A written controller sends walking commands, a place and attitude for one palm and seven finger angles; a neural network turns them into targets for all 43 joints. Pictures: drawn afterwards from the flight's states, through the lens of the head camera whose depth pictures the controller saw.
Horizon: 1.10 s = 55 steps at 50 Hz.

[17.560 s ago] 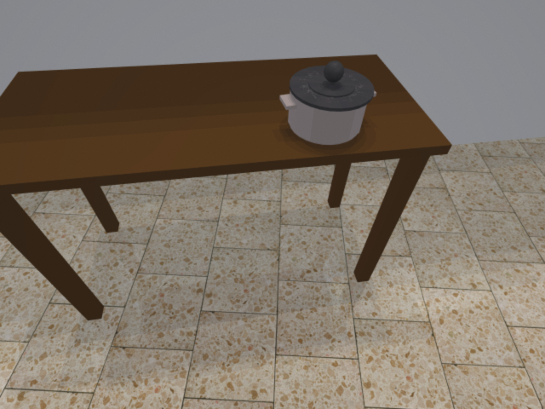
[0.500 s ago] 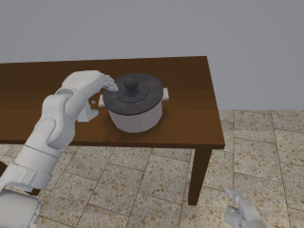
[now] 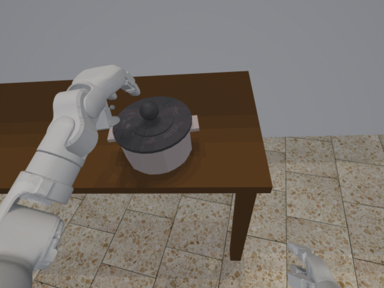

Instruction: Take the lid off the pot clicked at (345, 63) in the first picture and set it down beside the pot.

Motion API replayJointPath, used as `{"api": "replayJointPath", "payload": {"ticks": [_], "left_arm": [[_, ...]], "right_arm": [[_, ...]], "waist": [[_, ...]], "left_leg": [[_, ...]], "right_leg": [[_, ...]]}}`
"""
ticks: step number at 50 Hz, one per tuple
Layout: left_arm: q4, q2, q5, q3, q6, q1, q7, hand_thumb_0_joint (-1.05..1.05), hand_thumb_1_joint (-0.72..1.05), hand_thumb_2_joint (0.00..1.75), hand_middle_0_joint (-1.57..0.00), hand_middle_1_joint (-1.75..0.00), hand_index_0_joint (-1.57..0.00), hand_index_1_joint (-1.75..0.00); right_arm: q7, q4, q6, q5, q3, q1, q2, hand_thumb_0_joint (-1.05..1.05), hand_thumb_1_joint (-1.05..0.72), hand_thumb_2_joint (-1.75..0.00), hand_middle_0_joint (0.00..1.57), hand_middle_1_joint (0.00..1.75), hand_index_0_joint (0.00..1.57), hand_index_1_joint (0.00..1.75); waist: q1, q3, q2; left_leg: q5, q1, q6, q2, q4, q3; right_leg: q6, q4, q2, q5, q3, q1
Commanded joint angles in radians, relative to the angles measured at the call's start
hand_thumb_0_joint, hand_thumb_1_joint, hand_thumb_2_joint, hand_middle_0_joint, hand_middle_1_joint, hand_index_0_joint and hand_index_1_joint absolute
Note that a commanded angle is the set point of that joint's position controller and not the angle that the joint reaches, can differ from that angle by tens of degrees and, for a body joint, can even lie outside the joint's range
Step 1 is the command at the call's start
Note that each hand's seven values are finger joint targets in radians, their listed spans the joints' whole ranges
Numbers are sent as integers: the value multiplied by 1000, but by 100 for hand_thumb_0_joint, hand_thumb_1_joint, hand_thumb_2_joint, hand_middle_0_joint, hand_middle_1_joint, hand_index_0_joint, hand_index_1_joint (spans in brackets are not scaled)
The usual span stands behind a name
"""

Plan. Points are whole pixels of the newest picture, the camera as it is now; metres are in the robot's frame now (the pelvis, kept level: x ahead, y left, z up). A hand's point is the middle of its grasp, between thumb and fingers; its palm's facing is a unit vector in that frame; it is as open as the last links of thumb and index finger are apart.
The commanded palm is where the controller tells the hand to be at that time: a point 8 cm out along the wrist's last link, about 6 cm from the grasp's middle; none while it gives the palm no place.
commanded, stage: move the open hand above the knob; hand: left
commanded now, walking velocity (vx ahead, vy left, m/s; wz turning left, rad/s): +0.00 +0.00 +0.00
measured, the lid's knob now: (149, 110) +0.49 +0.14 +0.11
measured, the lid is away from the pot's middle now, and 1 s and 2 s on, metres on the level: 0.00 0.00 0.00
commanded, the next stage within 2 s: lower the open fingers around the knob in 1.34 s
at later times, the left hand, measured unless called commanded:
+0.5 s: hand (142, 89) +0.46 +0.13 +0.19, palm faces -0.24 -0.06 -0.97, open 10.1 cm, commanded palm +0.45 +0.14 +0.26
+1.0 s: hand (140, 91) +0.46 +0.14 +0.19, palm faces -0.22 -0.09 -0.97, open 10.1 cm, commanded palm +0.44 +0.14 +0.26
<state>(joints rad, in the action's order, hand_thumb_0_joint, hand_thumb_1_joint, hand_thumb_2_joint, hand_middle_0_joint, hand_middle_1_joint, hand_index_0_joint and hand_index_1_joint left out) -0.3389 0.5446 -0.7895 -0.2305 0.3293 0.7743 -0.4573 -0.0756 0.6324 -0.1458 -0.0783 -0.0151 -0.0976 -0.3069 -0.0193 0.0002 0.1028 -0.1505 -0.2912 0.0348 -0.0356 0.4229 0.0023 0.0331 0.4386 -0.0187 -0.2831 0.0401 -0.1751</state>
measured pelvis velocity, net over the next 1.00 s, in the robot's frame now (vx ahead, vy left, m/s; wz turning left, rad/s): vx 0.01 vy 0.01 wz -0.02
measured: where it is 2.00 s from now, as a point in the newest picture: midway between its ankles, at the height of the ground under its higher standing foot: outside the picture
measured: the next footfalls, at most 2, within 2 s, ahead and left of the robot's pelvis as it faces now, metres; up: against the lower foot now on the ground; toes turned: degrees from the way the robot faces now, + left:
none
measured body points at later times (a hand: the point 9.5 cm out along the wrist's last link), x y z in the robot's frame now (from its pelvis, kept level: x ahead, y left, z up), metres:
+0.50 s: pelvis +0.00 +0.01 +0.00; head +0.03 -0.02 +0.45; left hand +0.47 +0.13 +0.25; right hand +0.14 -0.23 -0.13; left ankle +0.04 +0.10 -0.74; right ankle -0.03 -0.10 -0.74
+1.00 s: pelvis +0.01 +0.01 +0.00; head +0.03 -0.02 +0.45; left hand +0.47 +0.14 +0.24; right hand +0.16 -0.23 -0.13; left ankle +0.04 +0.10 -0.74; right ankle -0.03 -0.10 -0.74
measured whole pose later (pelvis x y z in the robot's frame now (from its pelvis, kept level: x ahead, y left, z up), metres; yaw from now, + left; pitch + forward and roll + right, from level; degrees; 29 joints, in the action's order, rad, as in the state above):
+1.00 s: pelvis +0.01 +0.01 +0.00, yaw -1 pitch +4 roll +0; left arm -0.63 0.40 -0.84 -0.33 0.39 0.99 -0.41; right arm -0.07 0.68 -0.16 -0.07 -0.01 -0.14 -0.29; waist 0.02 -0.05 0.09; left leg -0.17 -0.31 0.06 -0.05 0.42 -0.02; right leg 0.01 0.44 0.00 -0.30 0.01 -0.21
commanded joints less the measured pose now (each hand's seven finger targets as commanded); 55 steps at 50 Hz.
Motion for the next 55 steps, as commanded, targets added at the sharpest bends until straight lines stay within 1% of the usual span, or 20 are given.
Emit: {"api": "replayJointPath", "payload": {"ticks": [1, 3, 4, 6, 8, 10, 12, 15, 18, 21, 27, 33, 37, 38, 42, 45, 47, 50, 52, 55], "left_arm": [[298, 180, -35, 80, -4, 450, 24, 0, -35, 154, -85, -8, -85, -8], [277, 298, -58, 154, 0, 601, 35, 0, -35, 154, -85, -8, -85, -8], [160, 275, -60, 135, 9, 624, 39, 0, -35, 154, -85, -8, -85, -8], [73, 265, -48, 133, 11, 645, 49, 0, -35, 154, -85, -8, -85, -8], [111, 249, -48, 127, -4, 674, 59, 0, -35, 154, -85, -8, -85, -8], [74, 151, -42, 58, -1, 632, 62, 0, -35, 154, -85, -8, -85, -8], [-7, 45, -40, -8, 19, 562, 60, 0, -35, 154, -85, -8, -85, -8], [-133, 54, -62, -15, 46, 625, 60, 0, -35, 154, -85, -8, -85, -8], [-43, 154, -75, 35, 29, 858, 66, 0, -35, 154, -85, -8, -85, -8], [-115, 93, -69, -11, 6, 954, 78, 0, -35, 154, -85, -8, -85, -8], [-375, 114, -70, 66, 0, 684, 93, 0, -35, 154, -85, -8, -85, -8], [-96, 107, -94, 28, -1, 863, 94, 0, -35, 154, -85, -8, -85, -8], [-174, 113, -68, 46, 16, 801, 93, 0, -35, 154, -85, -8, -85, -8], [-137, 134, -75, 62, 15, 832, 98, 0, -35, 154, -85, -8, -85, -8], [-132, 50, -81, 10, 30, 727, 99, 0, -35, 154, -85, -8, -85, -8], [-117, 38, -82, -6, 53, 697, 96, 0, -35, 154, -85, -8, -85, -8], [-144, 71, -75, 20, 68, 696, 90, 0, -35, 154, -85, -8, -85, -8], [-50, 75, -83, -1, 69, 831, 87, 0, -35, 154, -85, -8, -85, -8], [-13, 29, -70, -39, 66, 832, 81, 0, -35, 154, -85, -8, -85, -8], [-135, 71, -75, 9, 77, 750, 78, 0, -35, 154, -85, -8, -85, -8]], "right_arm": [[-5, -168, 29, 0, 32, 161, -97, 0, -90, -90, 20, 30, 20, 30], [7, -150, 28, 4, 30, 140, -104, 0, -90, -90, 20, 30, 20, 30], [17, -129, 27, 0, 27, 131, -100, 0, -90, -90, 20, 30, 20, 30], [25, -106, 25, -2, 26, 101, -100, 0, -90, -90, 20, 30, 20, 30], [20, -112, 39, 2, 27, 94, -97, 0, -90, -90, 20, 30, 20, 30], [14, -108, 35, 2, 28, 96, -88, 0, -90, -90, 20, 30, 20, 30], [3, -107, 28, -1, 34, 89, -90, 0, -90, -90, 20, 30, 20, 30], [7, -82, 12, -5, 30, 63, -99, 0, -90, -90, 20, 30, 20, 30], [19, -85, 26, 2, 29, 56, -102, 0, -90, -90, 20, 30, 20, 30], [31, -60, 49, 4, 30, 25, -89, 0, -90, -90, 20, 30, 20, 30], [28, -44, 35, 10, 32, -28, -112, 0, -90, -90, 20, 30, 20, 30], [20, -92, 35, 11, 43, 6, -101, 0, -90, -90, 20, 30, 20, 30], [28, -69, 39, 10, 46, -13, -113, 0, -90, -90, 20, 30, 20, 30], [27, -67, 44, 10, 45, -20, -107, 0, -90, -90, 20, 30, 20, 30], [15, -78, 41, 9, 47, 8, -103, 0, -90, -90, 20, 30, 20, 30], [6, -86, 32, 4, 38, 34, -98, 0, -90, -90, 20, 30, 20, 30], [11, -81, 22, 3, 38, 38, -107, 0, -90, -90, 20, 30, 20, 30], [18, -86, 25, 3, 29, 67, -92, 0, -90, -90, 20, 30, 20, 30], [19, -93, 28, 4, 33, 77, -88, 0, -90, -90, 20, 30, 20, 30], [23, -73, 20, 5, 21, 67, -88, 0, -90, -90, 20, 30, 20, 30]], "waist": [[12, -409, -90], [22, -407, -120], [35, -338, -156], [32, -302, -152], [19, -391, -94], [23, -425, -91], [35, -392, -91], [53, -318, -152], [59, -429, -128], [82, -425, -131], [35, -375, -166], [55, -461, -109], [56, -405, -140], [53, -440, -141], [41, -447, -101], [39, -446, -117], [42, -404, -154], [50, -435, -144], [58, -446, -128], [44, -392, -175]], "left_leg": [[287, 271, 36, -48, 34, 4], [259, 255, 39, -48, 26, 11], [219, 231, 40, -45, 19, 11], [177, 215, 37, -42, -6, 13], [215, 255, 35, -46, -6, 18], [256, 274, 33, -45, 8, 18], [251, 266, 31, -43, 16, 21], [148, 207, 27, -40, -5, 11], [152, 244, 34, -46, -11, 24], [180, 280, 36, -43, -2, 34], [216, 194, 32, -36, -18, 11], [296, 290, 42, -30, 3, 22], [287, 267, 45, -32, -1, 20], [303, 285, 44, -32, -2, 21], [382, 314, 37, -27, 21, 24], [373, 303, 34, -31, 24, 24], [311, 261, 37, -34, 19, 12], [297, 286, 39, -38, 15, 16], [328, 315, 41, -37, 31, 24], [270, 260, 36, -39, 18, 16]], "right_leg": [[-1, -22, -20, 450, -36, 29], [-4, -32, -24, 444, -44, 42], [-6, -35, -26, 402, -39, 6], [-5, -48, -27, 341, -30, -19], [4, -38, -28, 352, -34, 11], [5, -21, -25, 379, -28, 5], [10, -23, -30, 355, -13, -32], [2, -40, -30, 273, -10, -73], [1, -44, -28, 289, -30, -23], [1, -37, -34, 308, -27, -57], [6, -27, -27, 345, -17, -16], [5, -33, -29, 395, -34, -12], [5, -41, -36, 394, -25, -34], [3, -34, -36, 401, -28, -17], [10, -22, -36, 411, -20, -43], [7, -14, -36, 408, -21, -39], [6, -26, -35, 406, -19, -36], [3, -20, -30, 406, -28, -35], [6, -23, -31, 417, -26, -50], [4, -21, -30, 385, -24, -49]]}}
